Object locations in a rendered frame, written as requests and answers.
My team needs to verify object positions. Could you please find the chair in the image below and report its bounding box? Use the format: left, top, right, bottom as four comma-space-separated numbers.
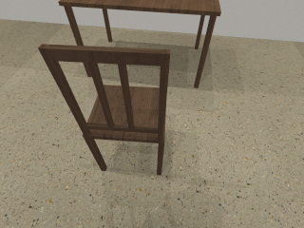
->
38, 44, 171, 176

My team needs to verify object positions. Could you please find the table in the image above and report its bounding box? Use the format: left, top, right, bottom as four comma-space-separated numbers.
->
58, 0, 221, 88

